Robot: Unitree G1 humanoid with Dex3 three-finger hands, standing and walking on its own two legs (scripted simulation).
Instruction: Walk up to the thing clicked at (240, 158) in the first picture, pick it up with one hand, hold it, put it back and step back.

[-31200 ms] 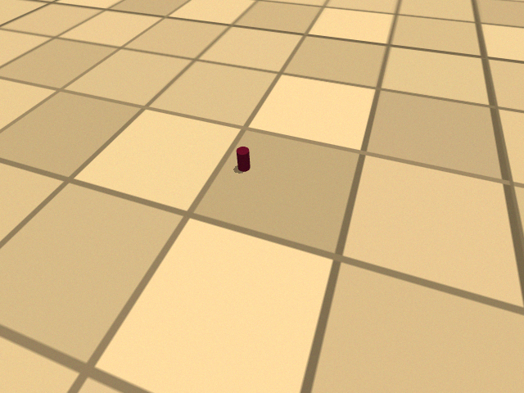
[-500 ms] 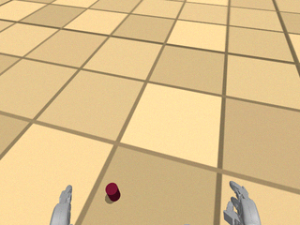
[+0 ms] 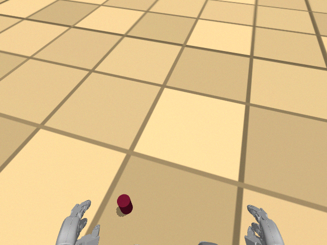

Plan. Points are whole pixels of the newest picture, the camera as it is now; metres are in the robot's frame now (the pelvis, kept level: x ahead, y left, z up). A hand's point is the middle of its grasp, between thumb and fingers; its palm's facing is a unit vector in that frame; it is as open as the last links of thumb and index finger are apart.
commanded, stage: stand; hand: left
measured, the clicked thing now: (125, 204) +0.44 +0.23 -0.67
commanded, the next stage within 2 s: none
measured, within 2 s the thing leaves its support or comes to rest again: neither
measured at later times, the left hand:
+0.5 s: hand out of the picture +0.04 +0.26 -0.12, palm faces +0.01 -0.94 -0.34, open 7.4 cm
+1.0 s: hand out of the picture +0.05 +0.25 -0.11, palm faces +0.02 -0.93 -0.36, open 7.4 cm
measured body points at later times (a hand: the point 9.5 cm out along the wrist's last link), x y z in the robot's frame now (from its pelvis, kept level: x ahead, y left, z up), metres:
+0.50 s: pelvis +0.00 +0.01 +0.04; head +0.01 +0.01 +0.49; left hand +0.04 +0.30 -0.09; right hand +0.07 -0.27 -0.09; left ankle +0.01 +0.13 -0.69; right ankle +0.03 -0.13 -0.69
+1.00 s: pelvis +0.00 +0.00 +0.05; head +0.00 -0.01 +0.50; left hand +0.05 +0.30 -0.08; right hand +0.06 -0.29 -0.09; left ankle +0.01 +0.13 -0.69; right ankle +0.03 -0.13 -0.69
